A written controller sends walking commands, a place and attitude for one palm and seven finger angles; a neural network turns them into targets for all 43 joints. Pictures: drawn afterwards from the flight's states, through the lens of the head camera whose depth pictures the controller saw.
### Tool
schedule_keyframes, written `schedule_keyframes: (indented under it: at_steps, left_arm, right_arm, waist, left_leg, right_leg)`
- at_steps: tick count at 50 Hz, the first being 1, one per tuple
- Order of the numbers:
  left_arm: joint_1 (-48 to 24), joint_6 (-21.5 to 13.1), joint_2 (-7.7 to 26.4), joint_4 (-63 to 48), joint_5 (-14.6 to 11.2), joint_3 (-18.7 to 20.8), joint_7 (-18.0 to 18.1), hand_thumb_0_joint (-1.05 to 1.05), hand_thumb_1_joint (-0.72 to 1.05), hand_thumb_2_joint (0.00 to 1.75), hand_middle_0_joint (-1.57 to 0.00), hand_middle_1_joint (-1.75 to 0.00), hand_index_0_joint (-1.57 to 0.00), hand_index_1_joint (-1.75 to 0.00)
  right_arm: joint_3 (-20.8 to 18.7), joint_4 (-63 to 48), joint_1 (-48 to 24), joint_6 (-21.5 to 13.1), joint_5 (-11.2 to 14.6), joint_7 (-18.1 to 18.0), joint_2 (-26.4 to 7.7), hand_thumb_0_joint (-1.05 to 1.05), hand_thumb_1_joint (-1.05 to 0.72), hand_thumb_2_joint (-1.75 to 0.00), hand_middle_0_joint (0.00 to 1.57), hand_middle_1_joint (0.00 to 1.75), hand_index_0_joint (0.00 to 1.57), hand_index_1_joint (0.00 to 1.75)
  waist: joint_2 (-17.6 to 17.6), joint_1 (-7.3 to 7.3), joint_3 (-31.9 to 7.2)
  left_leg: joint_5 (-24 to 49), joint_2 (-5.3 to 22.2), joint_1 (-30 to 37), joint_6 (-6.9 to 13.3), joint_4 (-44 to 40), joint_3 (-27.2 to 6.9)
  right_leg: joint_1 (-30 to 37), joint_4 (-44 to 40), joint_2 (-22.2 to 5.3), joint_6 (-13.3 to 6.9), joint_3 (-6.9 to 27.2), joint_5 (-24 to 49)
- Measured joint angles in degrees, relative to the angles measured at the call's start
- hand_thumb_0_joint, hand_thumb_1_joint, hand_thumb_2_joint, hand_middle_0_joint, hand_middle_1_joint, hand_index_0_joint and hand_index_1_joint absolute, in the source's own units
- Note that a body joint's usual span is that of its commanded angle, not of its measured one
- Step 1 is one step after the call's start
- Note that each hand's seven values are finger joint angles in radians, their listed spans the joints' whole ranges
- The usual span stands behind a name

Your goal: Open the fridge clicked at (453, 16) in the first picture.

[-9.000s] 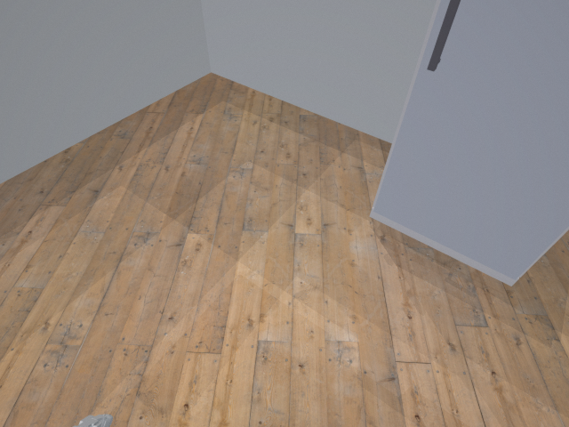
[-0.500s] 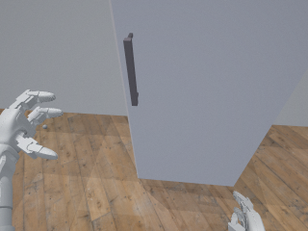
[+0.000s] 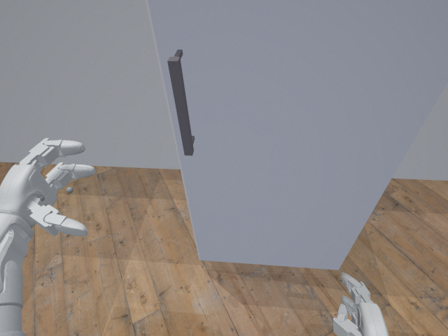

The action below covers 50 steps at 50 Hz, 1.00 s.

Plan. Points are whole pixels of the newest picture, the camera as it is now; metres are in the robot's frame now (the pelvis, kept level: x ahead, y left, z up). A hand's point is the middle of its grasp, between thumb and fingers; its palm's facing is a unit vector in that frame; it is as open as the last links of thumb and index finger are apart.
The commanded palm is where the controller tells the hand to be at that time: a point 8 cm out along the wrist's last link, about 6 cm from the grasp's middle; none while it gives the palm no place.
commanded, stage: move the hooked fingers beside the handle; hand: left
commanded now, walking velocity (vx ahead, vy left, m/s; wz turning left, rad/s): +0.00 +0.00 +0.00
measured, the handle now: (184, 107) +0.56 +0.15 +0.14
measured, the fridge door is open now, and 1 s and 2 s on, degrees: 0 0 0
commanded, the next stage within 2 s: none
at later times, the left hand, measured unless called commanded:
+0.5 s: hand (97, 167) +0.33 +0.26 +0.16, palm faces +0.04 -1.00 -0.02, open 14.0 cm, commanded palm +0.31 +0.30 +0.17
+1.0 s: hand (118, 146) +0.39 +0.25 +0.16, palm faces +0.02 -1.00 +0.02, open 14.0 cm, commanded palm +0.37 +0.30 +0.16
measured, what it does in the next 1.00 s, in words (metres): stands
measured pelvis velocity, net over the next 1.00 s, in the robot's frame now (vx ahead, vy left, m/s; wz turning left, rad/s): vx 0.01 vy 0.02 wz -0.02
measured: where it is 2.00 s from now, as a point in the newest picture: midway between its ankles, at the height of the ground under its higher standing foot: outside the picture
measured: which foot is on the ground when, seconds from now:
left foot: down 0.00-1.00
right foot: down 0.00-1.00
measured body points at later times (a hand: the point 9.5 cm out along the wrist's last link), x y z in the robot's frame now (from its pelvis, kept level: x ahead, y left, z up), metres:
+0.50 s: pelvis +0.00 +0.01 +0.00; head -0.01 -0.01 +0.45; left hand +0.32 +0.31 +0.17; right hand +0.17 -0.23 -0.08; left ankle +0.01 +0.12 -0.74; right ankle +0.00 -0.09 -0.74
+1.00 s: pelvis +0.01 +0.02 +0.00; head +0.01 +0.01 +0.45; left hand +0.39 +0.30 +0.16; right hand +0.14 -0.24 -0.09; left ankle +0.01 +0.12 -0.74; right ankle +0.00 -0.09 -0.74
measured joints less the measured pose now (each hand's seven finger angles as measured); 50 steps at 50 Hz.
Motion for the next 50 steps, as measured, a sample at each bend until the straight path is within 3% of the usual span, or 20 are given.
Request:
schedule_keyframes:
  at_steps: [12,25,50]
  left_arm:
    - [-3.4,-0.5,-1.0,2.6,0.6,-2.0,1.0,-0.01,-0.5,0.3,-0.3,-1.2,-0.3,-1.2]
    - [-11.7,-1.0,-0.8,10.6,2.9,-3.8,3.5,-0.01,-0.5,0.3,-0.3,-1.2,-0.3,-1.2]
    - [-22.4,-4.0,-1.0,22.5,5.5,-5.5,6.3,-0.01,-0.5,0.3,-0.3,-1.2,-0.3,-1.2]
  right_arm:
    - [0.0,0.7,0.0,0.2,0.2,-0.5,-0.1,0.02,-0.91,-0.9,0.2,0.3,0.21,0.3]
    - [0.1,0.7,0.6,1.5,0.1,-0.4,0.2,0.02,-0.91,-0.9,0.2,0.3,0.21,0.3]
    - [-1.0,1.6,3.2,5.0,-0.3,0.6,-0.1,0.01,-0.91,-0.9,0.2,0.3,0.21,0.3]
  waist:
    - [-0.2,0.12,0.1]
    - [-0.9,-1.73,0.0]
    - [-1.9,-3.38,-1.0]
  left_leg:
    - [-0.1,-0.2,-0.7,0.1,0.6,-0.4]
    - [0.0,-0.3,-1.8,0.4,0.4,0.5]
    - [-0.7,-0.5,-4.3,1.2,0.9,1.5]
  right_leg:
    - [-0.4,0.5,-0.2,0.1,-0.4,-0.2]
    - [-2.1,0.5,-0.3,0.4,0.6,0.2]
    - [-4.7,0.5,-0.6,1.1,1.6,0.1]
